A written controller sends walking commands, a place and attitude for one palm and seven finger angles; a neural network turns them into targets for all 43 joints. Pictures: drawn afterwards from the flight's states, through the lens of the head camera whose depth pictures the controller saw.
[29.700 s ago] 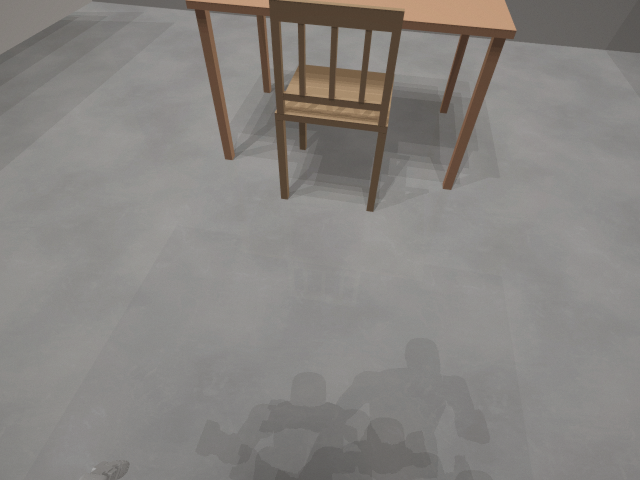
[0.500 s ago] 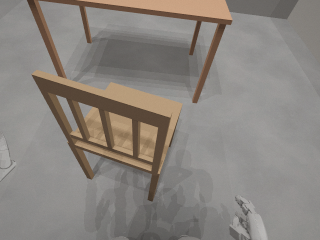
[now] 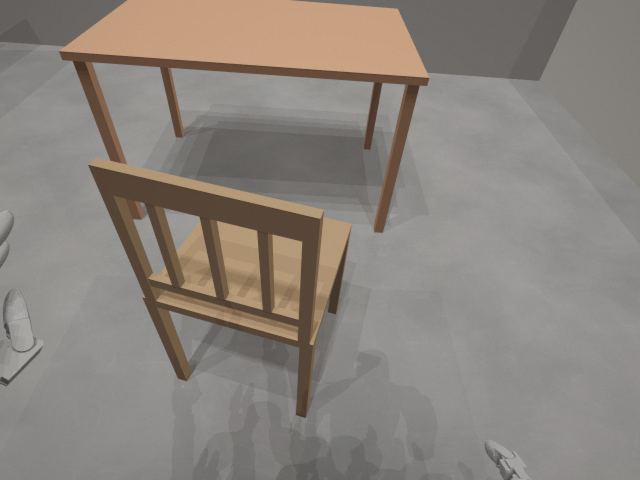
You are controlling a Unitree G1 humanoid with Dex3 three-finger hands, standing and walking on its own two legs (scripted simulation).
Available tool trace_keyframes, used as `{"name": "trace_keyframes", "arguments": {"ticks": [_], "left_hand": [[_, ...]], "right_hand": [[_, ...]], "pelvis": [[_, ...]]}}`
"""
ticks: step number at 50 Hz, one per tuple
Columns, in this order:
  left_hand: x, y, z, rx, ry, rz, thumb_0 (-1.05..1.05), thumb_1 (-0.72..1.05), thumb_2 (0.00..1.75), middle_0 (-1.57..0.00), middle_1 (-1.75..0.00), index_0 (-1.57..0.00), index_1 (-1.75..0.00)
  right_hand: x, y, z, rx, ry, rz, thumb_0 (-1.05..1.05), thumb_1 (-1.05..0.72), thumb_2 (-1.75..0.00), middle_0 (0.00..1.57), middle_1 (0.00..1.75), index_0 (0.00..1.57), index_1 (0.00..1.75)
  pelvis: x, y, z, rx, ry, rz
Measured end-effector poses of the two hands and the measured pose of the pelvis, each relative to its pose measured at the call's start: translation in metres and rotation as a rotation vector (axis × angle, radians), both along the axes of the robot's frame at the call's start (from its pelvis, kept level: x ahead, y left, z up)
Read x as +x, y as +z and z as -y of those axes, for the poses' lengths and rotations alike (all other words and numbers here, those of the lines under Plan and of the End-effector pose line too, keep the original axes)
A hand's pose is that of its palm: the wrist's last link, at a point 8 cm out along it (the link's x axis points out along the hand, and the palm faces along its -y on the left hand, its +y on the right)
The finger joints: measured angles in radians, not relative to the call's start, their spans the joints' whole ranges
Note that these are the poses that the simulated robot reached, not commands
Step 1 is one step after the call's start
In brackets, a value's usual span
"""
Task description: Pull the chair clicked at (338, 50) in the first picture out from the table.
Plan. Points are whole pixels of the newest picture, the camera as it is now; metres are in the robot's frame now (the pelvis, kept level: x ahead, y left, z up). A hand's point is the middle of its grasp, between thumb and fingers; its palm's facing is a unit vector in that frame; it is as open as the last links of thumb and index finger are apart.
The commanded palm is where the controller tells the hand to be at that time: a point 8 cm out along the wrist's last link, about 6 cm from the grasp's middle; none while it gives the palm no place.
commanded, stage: stop stepping back and stand still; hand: left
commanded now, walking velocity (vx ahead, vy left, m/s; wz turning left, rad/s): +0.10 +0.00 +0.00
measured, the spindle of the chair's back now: (216, 259) +0.55 +0.21 -0.12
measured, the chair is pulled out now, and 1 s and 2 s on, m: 0.57 0.57 0.57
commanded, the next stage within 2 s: let the arm hang, fingers relaxed in 0.18 s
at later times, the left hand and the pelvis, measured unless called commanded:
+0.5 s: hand out of the picture +0.14 +0.18 -0.14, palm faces +0.02 -0.98 -0.19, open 7.4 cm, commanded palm none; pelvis +0.01 +0.01 +0.00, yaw +1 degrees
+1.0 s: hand out of the picture -0.04 +0.16 -0.17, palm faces +0.04 -0.98 -0.21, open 7.4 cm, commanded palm none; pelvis +0.01 -0.01 +0.00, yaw +1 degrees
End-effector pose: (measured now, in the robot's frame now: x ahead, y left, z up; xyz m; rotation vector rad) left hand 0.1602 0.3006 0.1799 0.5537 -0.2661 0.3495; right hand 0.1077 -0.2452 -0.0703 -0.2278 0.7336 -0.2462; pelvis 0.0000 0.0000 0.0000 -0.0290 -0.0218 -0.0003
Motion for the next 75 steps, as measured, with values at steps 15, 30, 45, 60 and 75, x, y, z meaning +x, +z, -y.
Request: {"name": "trace_keyframes", "arguments": {"ticks": [15, 30, 45, 60, 75], "left_hand": [[0.011, -0.019, -0.004, -0.062, 0.052, -0.058, 0.01, 0.89, 0.90, -0.21, -0.30, -0.21, -0.30], [-0.102, -0.323, 0.079, -0.643, 0.190, -1.367, -0.06, 1.03, 0.90, -0.21, -0.30, -0.21, -0.30], [-0.210, -0.311, 0.071, -0.581, 0.375, -1.682, -0.01, 0.92, 0.90, -0.20, -0.30, -0.20, -0.30], [-0.168, -0.324, 0.126, -0.642, 0.253, -1.582, 0.01, 0.91, 0.90, -0.20, -0.30, -0.20, -0.30], [-0.169, -0.322, 0.123, -0.639, 0.285, -1.580, 0.00, 0.91, 0.90, -0.20, -0.30, -0.20, -0.30]], "right_hand": [[0.037, -0.003, -0.024, 0.056, 0.077, 0.026, 0.02, -0.90, -0.90, 0.20, 0.30, 0.20, 0.30], [-0.047, -0.050, -0.017, 0.075, 0.031, -0.487, 0.01, -0.92, -0.90, 0.20, 0.30, 0.20, 0.30], [-0.122, -0.071, -0.018, 0.162, -0.031, -0.716, 0.01, -0.91, -0.90, 0.20, 0.30, 0.20, 0.30], [-0.115, -0.079, -0.026, 0.218, -0.030, -0.674, 0.01, -0.91, -0.90, 0.20, 0.30, 0.20, 0.30], [-0.127, -0.076, -0.013, 0.201, -0.048, -0.713, 0.01, -0.91, -0.90, 0.20, 0.30, 0.20, 0.30]], "pelvis": [[0.007, 0.002, -0.002, -0.001, -0.007, -0.011], [0.008, 0.000, 0.000, 0.008, 0.020, -0.009], [0.013, 0.003, 0.008, 0.021, 0.017, -0.004], [0.013, 0.001, 0.023, 0.025, 0.012, 0.010], [0.014, 0.002, 0.031, 0.024, 0.016, 0.004]]}}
